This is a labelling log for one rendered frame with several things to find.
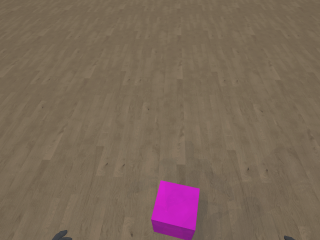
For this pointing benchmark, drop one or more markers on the carton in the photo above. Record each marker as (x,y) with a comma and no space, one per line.
(175,210)

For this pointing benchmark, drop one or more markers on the left robot hand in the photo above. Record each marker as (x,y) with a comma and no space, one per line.
(60,236)

